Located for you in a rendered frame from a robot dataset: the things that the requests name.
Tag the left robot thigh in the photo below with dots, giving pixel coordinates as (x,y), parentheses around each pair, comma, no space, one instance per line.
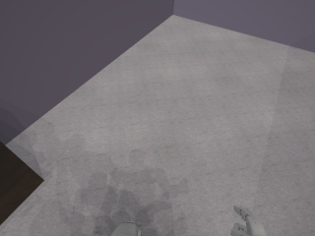
(127,229)

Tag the cabinet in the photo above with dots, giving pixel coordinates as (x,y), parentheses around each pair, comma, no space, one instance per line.
(17,182)

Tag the right robot hand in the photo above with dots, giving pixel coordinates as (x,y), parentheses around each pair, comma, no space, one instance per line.
(254,226)

